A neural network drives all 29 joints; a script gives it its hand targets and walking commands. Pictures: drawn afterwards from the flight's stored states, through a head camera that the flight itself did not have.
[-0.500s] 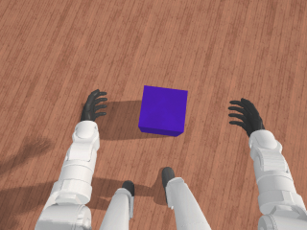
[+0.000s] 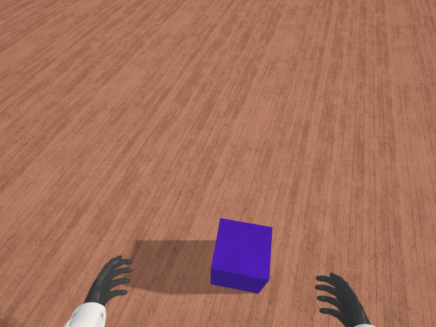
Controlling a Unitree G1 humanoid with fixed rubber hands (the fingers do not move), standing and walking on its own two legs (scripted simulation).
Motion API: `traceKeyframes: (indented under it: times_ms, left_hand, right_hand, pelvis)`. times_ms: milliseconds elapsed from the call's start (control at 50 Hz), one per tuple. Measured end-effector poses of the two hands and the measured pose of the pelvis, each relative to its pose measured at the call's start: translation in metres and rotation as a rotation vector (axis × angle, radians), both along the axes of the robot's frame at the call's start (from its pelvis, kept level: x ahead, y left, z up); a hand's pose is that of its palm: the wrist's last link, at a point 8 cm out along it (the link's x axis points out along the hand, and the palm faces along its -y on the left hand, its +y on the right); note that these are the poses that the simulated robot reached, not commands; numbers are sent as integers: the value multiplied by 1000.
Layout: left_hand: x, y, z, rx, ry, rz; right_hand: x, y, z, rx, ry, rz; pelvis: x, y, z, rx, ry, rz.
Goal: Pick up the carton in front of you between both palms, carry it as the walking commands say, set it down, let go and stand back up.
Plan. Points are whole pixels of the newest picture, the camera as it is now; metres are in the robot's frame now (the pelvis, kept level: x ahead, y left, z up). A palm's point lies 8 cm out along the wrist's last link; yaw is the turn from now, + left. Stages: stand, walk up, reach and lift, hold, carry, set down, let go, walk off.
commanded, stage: let go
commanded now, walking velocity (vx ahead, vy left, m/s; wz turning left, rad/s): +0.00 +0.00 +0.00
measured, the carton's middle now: (239, 257) +0.44 -0.10 -0.65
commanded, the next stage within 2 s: stand in 0.48 s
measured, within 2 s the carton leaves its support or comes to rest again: neither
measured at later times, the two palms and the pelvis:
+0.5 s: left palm (90, 312) +0.17 +0.23 -0.07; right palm (359, 313) +0.17 -0.24 -0.06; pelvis +0.01 +0.00 +0.00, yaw +0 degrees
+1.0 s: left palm out of the picture +0.14 +0.27 -0.09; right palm out of the picture +0.15 -0.31 -0.10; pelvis +0.02 -0.02 +0.00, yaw +2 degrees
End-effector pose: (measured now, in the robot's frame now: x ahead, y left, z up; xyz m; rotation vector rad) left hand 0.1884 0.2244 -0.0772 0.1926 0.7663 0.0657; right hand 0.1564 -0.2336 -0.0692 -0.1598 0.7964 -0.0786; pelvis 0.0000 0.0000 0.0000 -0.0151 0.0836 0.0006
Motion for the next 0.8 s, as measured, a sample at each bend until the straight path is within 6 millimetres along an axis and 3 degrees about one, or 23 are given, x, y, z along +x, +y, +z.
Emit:
traceKeyframes:
  times_ms: [160, 320, 500, 660, 800]
  left_hand:
    - [-21, 24, 12, -2, 18, 24]
    - [-20, 21, 13, -15, 24, 23]
    - [-20, 7, 7, 18, 18, 24]
    - [-43, 42, -2, 177, 121, 62]
    - [-51, 52, -2, 216, 164, 94]
  right_hand:
    - [11, 14, 1, -1, -4, 25]
    - [17, 14, 3, -7, 1, 28]
    - [12, -11, 5, -73, 14, -15]
    - [-3, -51, -16, -154, 56, -16]
    - [-10, -65, -28, -172, 116, -4]
  pelvis:
    - [8, 13, 1, -6, -93, 0]
    - [10, 12, 1, -7, -125, 3]
    - [10, 0, -2, 0, -110, -5]
    - [9, -10, -7, 7, -78, 12]
    - [13, -17, -6, 10, -76, 23]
